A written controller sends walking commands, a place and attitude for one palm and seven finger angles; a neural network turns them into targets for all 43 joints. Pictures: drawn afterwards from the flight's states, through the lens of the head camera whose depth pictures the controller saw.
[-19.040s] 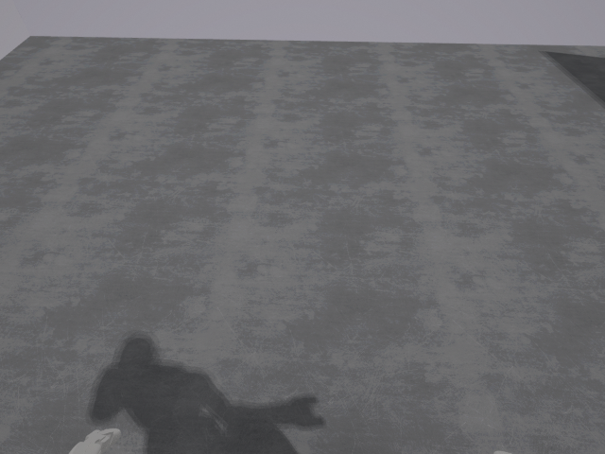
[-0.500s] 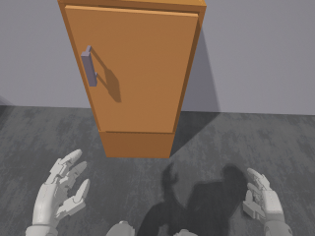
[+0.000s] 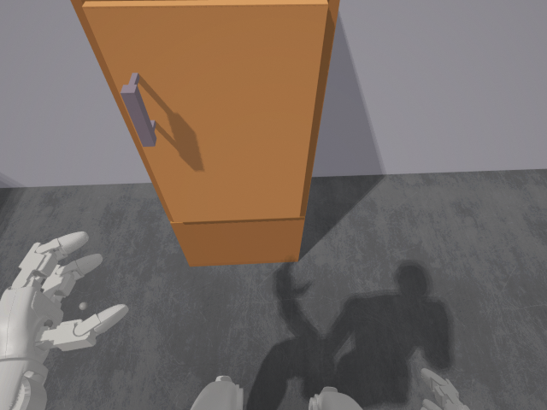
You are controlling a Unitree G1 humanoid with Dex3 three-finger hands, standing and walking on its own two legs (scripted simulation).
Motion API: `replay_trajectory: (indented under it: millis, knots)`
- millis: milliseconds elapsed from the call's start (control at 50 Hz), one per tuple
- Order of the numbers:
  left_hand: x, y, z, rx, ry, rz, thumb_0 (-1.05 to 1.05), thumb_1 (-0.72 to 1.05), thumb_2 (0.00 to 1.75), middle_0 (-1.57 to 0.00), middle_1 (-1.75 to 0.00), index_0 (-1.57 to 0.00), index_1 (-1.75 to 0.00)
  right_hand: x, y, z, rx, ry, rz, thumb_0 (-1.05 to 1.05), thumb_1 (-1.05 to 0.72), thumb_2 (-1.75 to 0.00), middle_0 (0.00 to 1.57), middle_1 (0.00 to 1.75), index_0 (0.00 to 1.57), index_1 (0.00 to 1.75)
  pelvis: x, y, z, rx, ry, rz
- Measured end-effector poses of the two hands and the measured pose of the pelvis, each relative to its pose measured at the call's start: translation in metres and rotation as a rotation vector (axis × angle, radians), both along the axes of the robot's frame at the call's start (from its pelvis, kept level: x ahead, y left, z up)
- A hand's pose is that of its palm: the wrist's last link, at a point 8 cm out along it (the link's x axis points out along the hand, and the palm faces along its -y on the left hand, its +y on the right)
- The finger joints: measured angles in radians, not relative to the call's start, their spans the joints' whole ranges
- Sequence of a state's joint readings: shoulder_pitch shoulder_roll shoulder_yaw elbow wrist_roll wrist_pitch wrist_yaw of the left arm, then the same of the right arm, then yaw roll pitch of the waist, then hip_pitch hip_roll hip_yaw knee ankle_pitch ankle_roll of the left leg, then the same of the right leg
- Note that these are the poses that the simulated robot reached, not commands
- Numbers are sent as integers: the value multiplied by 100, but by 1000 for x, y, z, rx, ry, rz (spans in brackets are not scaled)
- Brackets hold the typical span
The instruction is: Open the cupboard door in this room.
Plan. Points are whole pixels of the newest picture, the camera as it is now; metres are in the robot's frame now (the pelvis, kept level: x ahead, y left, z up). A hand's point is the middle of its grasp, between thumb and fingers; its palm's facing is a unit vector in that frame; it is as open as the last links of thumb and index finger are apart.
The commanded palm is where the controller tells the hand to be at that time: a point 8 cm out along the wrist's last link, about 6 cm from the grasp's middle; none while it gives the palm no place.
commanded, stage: raise the hand with hooked fingers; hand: left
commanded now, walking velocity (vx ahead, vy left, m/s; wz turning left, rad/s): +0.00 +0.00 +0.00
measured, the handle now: (142, 110) +0.60 +0.28 +0.07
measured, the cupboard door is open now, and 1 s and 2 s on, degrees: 0 0 0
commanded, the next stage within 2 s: move the hooked fingers beside the handle in 1.20 s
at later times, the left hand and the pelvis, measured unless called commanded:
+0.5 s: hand (49, 278) +0.27 +0.31 +0.06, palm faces +0.11 -0.99 -0.04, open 13.9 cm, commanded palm +0.25 +0.35 +0.07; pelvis +0.01 +0.04 +0.01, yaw +1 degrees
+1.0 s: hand (58, 253) +0.30 +0.30 +0.08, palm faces +0.13 -0.99 -0.03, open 14.0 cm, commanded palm +0.27 +0.34 +0.08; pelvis +0.01 +0.02 +0.02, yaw +0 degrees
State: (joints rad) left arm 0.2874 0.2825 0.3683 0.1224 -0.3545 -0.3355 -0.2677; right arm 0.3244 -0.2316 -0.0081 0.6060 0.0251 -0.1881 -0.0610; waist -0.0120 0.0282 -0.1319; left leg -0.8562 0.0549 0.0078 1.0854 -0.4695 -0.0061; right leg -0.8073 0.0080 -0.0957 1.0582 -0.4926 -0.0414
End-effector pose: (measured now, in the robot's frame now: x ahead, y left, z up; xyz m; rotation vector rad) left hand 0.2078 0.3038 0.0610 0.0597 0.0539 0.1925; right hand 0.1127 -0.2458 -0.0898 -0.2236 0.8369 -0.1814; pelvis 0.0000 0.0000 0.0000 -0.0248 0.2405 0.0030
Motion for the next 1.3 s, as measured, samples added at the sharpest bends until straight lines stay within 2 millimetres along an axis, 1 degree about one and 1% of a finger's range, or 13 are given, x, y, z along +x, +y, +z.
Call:
replay_trajectory:
  millis: [60, 120, 180, 220, 360, 440, 540, 700, 780, 940, 1060, 1160, 1300]
  knots:
    - [-2, 7, 2, 35, -59, -14, 0, -2, 51, -26, -89, -26, -89, -3, -7, 2, -43, 19, 10, 1, -90, -90, 21, 30, 21, 30, 0, 8, -1, -6, 7, 7]
    - [4, 9, -12, 10, -35, -79, 0, -9, 48, -27, -93, -26, -94, 2, -8, 5, -78, 9, 18, 1, -90, -90, 20, 30, 21, 30, -3, 15, -4, -13, 8, 11]
    - [12, 10, -23, -25, 11, -134, 0, -16, 45, -27, -98, -27, -98, 14, -2, 15, -99, -29, 21, 1, -90, -90, 20, 30, 21, 30, -4, 21, -2, -18, 3, 9]
    - [17, 14, -20, -32, 7, -141, 0, -21, 43, -28, -101, -27, -101, 24, 5, 23, -101, -65, 29, 1, -90, -90, 20, 30, 21, 30, -2, 25, 0, -20, -4, 7]
    - [27, 40, 15, 2, -107, -58, 0, -37, 36, -29, -111, -29, -112, 58, 42, 44, -54, -163, 109, 1, -90, -90, 20, 30, 21, 30, 4, 35, 10, -30, -23, 15]
    - [32, 52, 11, -10, -45, -60, -1, -43, 33, -29, -116, -29, -116, 69, 58, 45, -25, -171, 146, 1, -90, -90, 21, 30, 21, 30, 6, 40, 12, -34, -26, 22]
    - [37, 58, 5, -30, 12, -79, -1, -48, 31, -30, -118, -29, -118, 70, 65, 44, -22, -148, 156, 1, -90, -90, 21, 30, 21, 31, 6, 42, 15, -36, -33, 22]
    - [55, 69, 29, 5, -81, -66, -1, -50, 30, -30, -120, -30, -120, 51, 54, 39, -40, -74, 128, 1, -90, -90, 21, 30, 21, 31, 7, 39, 18, -34, -39, 20]
    - [64, 70, 28, -21, -38, -83, -1, -50, 30, -30, -120, -29, -120, 40, 42, 38, -46, -44, 93, 1, -90, -90, 21, 30, 21, 31, 8, 37, 21, -31, -37, 17]
    - [64, 52, 21, -34, -28, -89, -1, -50, 30, -30, -120, -29, -120, 26, 21, 40, -64, -22, 58, 1, -90, -90, 21, 30, 21, 30, 9, 29, 22, -19, -35, 3]
    - [62, 43, 21, -15, -52, -65, -1, -50, 30, -30, -120, -30, -120, 27, 13, 38, -62, -20, 57, 1, -90, -90, 21, 30, 21, 30, 7, 21, 21, -16, -39, 8]
    - [59, 36, 25, -3, -42, -83, -1, -50, 30, -30, -120, -30, -120, 33, 12, 36, -40, -39, 56, 1, -90, -90, 20, 30, 21, 30, 7, 15, 21, -12, -42, 8]
    - [59, 34, 26, -20, -40, -54, -1, -50, 30, -30, -120, -30, -120, 42, 12, 33, -19, -56, 73, 1, -90, -90, 21, 30, 21, 30, 8, 8, 21, -5, -42, 10]
